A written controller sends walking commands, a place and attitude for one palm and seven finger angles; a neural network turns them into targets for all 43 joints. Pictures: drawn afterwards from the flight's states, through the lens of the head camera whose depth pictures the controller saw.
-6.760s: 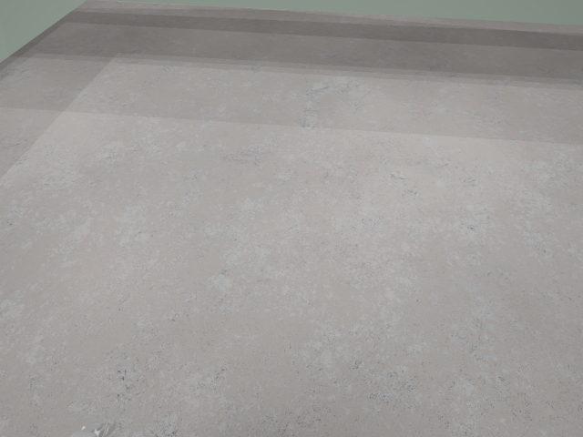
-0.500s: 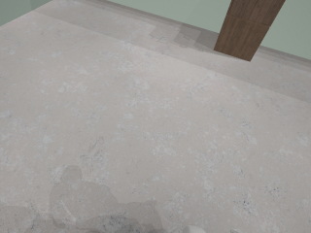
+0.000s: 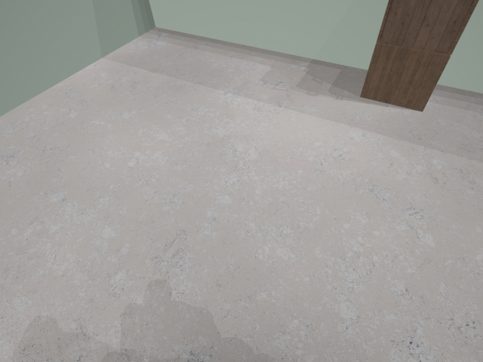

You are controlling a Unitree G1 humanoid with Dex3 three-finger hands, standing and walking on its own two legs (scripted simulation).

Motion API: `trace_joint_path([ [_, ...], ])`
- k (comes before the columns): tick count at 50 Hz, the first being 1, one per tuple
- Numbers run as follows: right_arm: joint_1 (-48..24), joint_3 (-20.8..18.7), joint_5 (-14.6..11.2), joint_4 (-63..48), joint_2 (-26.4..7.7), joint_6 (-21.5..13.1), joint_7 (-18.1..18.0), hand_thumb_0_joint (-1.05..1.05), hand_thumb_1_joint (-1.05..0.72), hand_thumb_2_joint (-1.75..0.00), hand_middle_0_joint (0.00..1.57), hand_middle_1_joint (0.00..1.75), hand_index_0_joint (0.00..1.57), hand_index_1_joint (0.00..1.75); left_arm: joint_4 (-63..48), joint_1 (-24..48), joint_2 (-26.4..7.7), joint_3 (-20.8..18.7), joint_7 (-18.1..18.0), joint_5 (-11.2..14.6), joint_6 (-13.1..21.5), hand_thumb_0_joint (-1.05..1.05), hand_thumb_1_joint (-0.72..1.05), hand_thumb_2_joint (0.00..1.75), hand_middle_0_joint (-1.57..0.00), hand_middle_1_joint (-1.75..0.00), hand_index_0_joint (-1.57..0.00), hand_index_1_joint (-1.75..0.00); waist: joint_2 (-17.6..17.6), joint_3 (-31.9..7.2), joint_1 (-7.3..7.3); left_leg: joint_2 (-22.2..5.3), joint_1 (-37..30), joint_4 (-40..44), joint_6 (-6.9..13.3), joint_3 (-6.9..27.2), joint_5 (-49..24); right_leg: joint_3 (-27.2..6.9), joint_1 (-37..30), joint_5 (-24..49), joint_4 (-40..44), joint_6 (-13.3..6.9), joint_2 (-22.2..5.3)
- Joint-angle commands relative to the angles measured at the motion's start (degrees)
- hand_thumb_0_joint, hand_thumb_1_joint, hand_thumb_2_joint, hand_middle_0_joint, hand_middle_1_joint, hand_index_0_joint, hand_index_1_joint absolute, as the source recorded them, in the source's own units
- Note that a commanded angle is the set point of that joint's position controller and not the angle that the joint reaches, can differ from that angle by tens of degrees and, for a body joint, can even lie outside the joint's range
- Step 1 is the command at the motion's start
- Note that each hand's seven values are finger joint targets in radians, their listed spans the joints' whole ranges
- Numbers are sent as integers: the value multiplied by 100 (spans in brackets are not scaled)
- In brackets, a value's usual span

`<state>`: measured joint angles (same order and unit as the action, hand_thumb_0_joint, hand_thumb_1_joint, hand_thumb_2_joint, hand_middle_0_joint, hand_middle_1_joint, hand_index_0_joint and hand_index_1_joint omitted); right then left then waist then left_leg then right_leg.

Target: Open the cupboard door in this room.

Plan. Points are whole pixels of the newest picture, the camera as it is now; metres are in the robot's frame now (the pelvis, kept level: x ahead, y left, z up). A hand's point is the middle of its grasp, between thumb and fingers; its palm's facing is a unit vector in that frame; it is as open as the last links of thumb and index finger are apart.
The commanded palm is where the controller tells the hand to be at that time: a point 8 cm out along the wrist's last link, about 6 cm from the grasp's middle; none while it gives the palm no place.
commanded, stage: stand and wait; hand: left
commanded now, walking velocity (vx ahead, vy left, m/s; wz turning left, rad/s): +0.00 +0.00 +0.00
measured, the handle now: out of the picture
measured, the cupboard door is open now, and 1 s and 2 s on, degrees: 0 0 0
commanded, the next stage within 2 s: turn or walk to find it in 0.16 s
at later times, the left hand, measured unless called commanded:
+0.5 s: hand out of the picture -0.03 +0.21 -0.18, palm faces +0.13 -0.97 -0.21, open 7.4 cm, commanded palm none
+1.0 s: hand out of the picture -0.01 +0.23 -0.18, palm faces +0.21 -0.95 -0.22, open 7.4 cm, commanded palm none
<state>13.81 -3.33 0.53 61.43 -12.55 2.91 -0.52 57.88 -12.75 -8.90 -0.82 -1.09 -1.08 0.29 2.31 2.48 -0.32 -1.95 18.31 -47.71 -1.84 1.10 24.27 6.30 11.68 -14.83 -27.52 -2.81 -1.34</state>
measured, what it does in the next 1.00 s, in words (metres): steps on the spot: left foot, then right foot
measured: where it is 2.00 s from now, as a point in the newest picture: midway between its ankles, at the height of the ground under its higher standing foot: outside the picture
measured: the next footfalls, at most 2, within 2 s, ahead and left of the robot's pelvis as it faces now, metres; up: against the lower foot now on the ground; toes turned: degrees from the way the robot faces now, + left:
left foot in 0.12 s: +0.01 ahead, +0.15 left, +0.00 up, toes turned +2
right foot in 1.00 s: +0.02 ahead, -0.08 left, +0.00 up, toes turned +5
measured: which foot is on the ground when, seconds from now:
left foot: up 0.00-0.10, down 0.12-1.00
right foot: down 0.00-0.70, up 0.72-0.98, down 1.00-1.00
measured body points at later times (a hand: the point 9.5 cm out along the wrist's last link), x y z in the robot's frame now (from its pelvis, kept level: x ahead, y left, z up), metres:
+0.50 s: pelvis -0.02 +0.03 -0.01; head +0.00 +0.03 +0.44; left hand -0.04 +0.26 -0.16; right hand +0.02 -0.20 -0.16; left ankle -0.03 +0.15 -0.74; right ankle +0.00 -0.09 -0.74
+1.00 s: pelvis -0.03 +0.04 -0.01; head -0.01 +0.04 +0.44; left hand -0.02 +0.29 -0.16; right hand +0.07 -0.18 -0.16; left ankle -0.03 +0.15 -0.74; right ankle -0.02 -0.08 -0.74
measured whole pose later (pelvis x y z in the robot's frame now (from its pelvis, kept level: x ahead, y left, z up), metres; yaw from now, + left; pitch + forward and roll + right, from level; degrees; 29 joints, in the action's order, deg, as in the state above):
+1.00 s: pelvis -0.03 +0.04 -0.01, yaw +11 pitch +0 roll +1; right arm 11.2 -2.1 0.5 60.5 -9.5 0.1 -0.9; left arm 60.1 -12.0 -10.5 -1.1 -1.3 -0.8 -0.7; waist -1.0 1.5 0.0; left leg 1.2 14.2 -28.5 1.5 -3.4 13.8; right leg 4.1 12.1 -16.4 -29.7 2.0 -4.5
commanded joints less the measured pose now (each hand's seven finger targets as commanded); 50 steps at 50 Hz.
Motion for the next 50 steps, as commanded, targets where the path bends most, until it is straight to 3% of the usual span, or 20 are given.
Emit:
trace_joint_path([
  [1, -51, 64, -1, -222, -135, -151, -54, 0, -90, -90, 20, 30, 20, 30, -6, -401, -1044, -221, -74, -14, 79, 0, 90, 90, -20, -30, -20, -30, -1057, -225, 223, -82, -61, 975, -18, -215, 19, -1313, -454, 2233, 942, -657, -1397],
  [4, 330, 133, -7, 51, -77, -231, -94, 0, -90, -90, 20, 30, 20, 30, 158, -262, -961, -182, -87, 49, 63, 0, 90, 90, -20, -30, -20, -30, -903, -390, 25, -107, -985, 2370, 24, -255, -1020, -1138, -179, 1825, 709, -334, -1157],
  [5, 475, 143, -1, 158, -159, -289, -105, 0, -90, -90, 20, 30, 20, 30, 183, -233, -854, -159, -83, 85, 55, 0, 90, 90, -20, -30, -20, -30, -582, -435, -16, -277, -1332, 2704, 87, -74, -1617, -947, 13, 1497, 542, -120, -941],
  [6, 365, 144, 16, 177, -304, -336, -124, 0, -90, -90, 20, 30, 20, 30, 227, -339, -713, -111, -62, 103, 40, 0, 90, 90, -20, -30, -20, -30, -127, -440, 91, -597, -1444, 2655, 218, 169, -2192, -768, 173, 1188, 551, 95, -669],
  [7, 262, 136, 6, 137, -395, -339, -132, 0, -90, -90, 20, 30, 20, 30, 252, -379, -642, -99, -59, 73, 25, 0, 90, 90, -20, -30, -20, -30, -163, -325, 136, -778, -1244, 2614, 261, 207, -2190, -684, 130, 862, 654, 180, -566],
  [8, 145, 161, 9, 207, -323, -361, -141, 0, -90, -90, 20, 30, 20, 30, 356, -303, -623, -76, -60, 77, -6, 0, 90, 90, -20, -30, -20, -30, 230, -133, 134, -745, -946, 2767, 270, 220, -2054, -567, -24, 775, 657, 255, -530],
  [11, 18, 185, -1, 158, -300, -323, -141, 0, -90, -90, 20, 30, 20, 30, 504, -437, -670, -72, -57, 83, -43, 0, 90, 90, -20, -30, -20, -30, 300, 172, 205, -645, -427, 2969, 296, 324, -1574, -452, -282, 558, 597, 305, -547],
  [20, 12, 35, 26, -200, -516, -234, -94, 0, -90, -90, 20, 30, 20, 30, 286, -494, -667, -201, -67, 21, -79, 0, 90, 90, -20, -30, -20, -30, 271, 92, 167, -684, 74, 2861, 519, 839, -1463, -135, -47, 146, 7, 410, -554],
  [24, -2, 0, 36, -456, -482, -211, -56, 0, -90, -90, 20, 30, 20, 30, 105, -552, -829, -291, -76, -3, -59, 0, 90, 90, -20, -30, -20, -30, -331, -110, 171, -353, 402, 2241, 415, 585, -1465, -415, -229, 137, 238, 270, -948],
  [27, 51, -42, 48, -637, -351, -143, -22, 0, -90, -90, 20, 30, 20, 30, -72, -521, -1173, -407, -93, -28, -68, 0, 90, 90, -20, -30, -20, -30, -1360, -305, 181, 101, 556, 768, 184, -149, -690, -1096, -243, 84, 887, -350, -2004],
  [29, -146, -67, 53, -729, -319, -112, -2, 0, -90, -90, 20, 30, 20, 30, -196, -395, -1192, -425, -120, -75, -52, 0, 90, 90, -20, -30, -20, -30, -1402, -199, 238, -62, 629, -228, 118, -244, 403, -1169, 66, 626, 1024, -703, -2382],
  [31, -82, -31, 16, -707, -142, -140, 31, 0, -90, -90, 20, 30, 20, 30, -213, -161, -1230, -406, -109, -108, -46, 0, 90, 90, -20, -30, -20, -30, -1086, -150, 101, -134, 291, 419, 66, -365, 326, -609, 141, 1429, 592, -558, -2142],
  [33, 328, 9, 31, -548, -158, -204, 41, 0, -90, -90, 20, 30, 20, 30, -217, -43, -1153, -363, -90, -24, -95, 0, 90, 90, -20, -30, -20, -30, -703, -327, -99, -131, -704, 1882, 100, -355, -1083, -77, 558, 969, -173, -74, -1682],
  [35, 342, -94, 111, -585, -906, -285, -7, 0, -90, -90, 20, 30, 20, 30, -401, -38, -628, -221, -50, 58, -160, 0, 90, 90, -20, -30, -20, -30, 1314, -171, -81, -1639, -674, 3320, 862, 1811, -1854, 297, 1337, -1185, -1654, 585, -473],
  [36, 259, -105, 106, -538, -909, -315, -56, 0, -90, -90, 20, 30, 20, 30, -369, 178, -689, -215, -86, 5, -220, 0, 90, 90, -20, -30, -20, -30, 1261, -114, -184, -1778, -387, 3649, 1083, 2026, -1410, -143, 1241, -1694, -2409, 513, -463],
  [38, -54, -26, 101, -521, -748, -349, -119, 0, -90, -90, 20, 30, 20, 30, -227, 111, -664, -198, -51, -19, -211, 0, 90, 90, -20, -30, -20, -30, 761, 16, 9, -1627, -389, 3467, 1187, 1700, -1684, -536, 1361, -1459, -2780, 460, -514],
  [42, -46, 14, 70, -374, -639, -393, -158, 0, -90, -90, 20, 30, 20, 30, -39, -59, -493, -88, -13, 14, -131, 0, 90, 90, -20, -30, -20, -30, 374, -321, 26, -1271, -1147, 3023, 1144, 862, -3300, -436, 1025, -1218, -1755, 527, -403],
  [47, -85, -48, 11, -288, -661, -327, -100, 0, -90, -90, 20, 30, 20, 30, 131, -449, -590, -111, -70, 34, -72, 0, 90, 90, -20, -30, -20, -30, 355, -375, 146, -950, -874, 2640, 809, 718, -3180, -191, 29, 19, 55, 568, -278],
  [48, -90, -46, -7, -327, -565, -324, -78, 0, -90, -90, 20, 30, 20, 30, 133, -534, -697, -132, -91, 25, -28, 0, 90, 90, -20, -30, -20, -30, 172, -389, 171, -777, -605, 2396, 626, 629, -2874, -341, -324, 521, 507, 523, -448],
  [50, -119, 2, -34, -475, -270, -296, -6, 0, -90, -90, 20, 30, 20, 30, 53, -420, -1151, -230, -122, -11, 5, 0, 90, 90, -20, -30, -20, -30, -853, -240, 78, -76, 218, 1827, 198, -2, -1478, -1170, -567, 1155, 684, 108, -1486],
])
